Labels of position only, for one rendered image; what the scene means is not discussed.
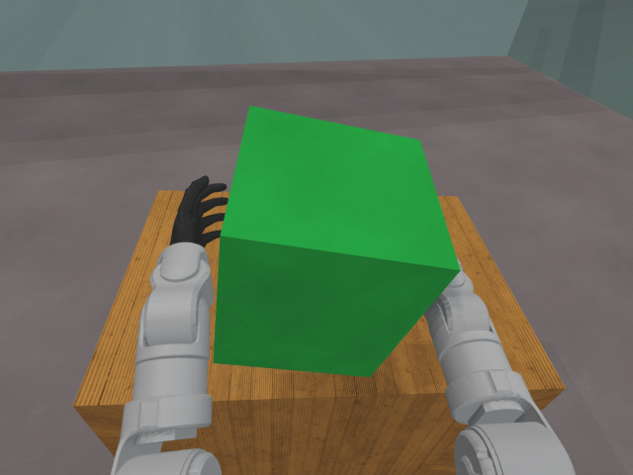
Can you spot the carton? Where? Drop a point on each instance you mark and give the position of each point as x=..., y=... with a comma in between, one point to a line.
x=333, y=246

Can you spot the pedestal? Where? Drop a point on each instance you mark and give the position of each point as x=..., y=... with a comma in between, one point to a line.
x=268, y=421

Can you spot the left robot hand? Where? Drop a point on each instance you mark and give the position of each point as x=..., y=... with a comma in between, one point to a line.
x=189, y=224

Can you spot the left robot upper arm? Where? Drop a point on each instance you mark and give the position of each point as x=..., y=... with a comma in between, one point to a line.
x=194, y=461

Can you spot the right robot forearm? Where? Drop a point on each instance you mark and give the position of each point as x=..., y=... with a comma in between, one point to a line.
x=482, y=388

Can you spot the left robot forearm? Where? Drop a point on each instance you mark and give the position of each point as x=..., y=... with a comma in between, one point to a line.
x=170, y=398

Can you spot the right robot upper arm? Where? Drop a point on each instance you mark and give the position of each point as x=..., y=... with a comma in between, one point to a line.
x=510, y=449

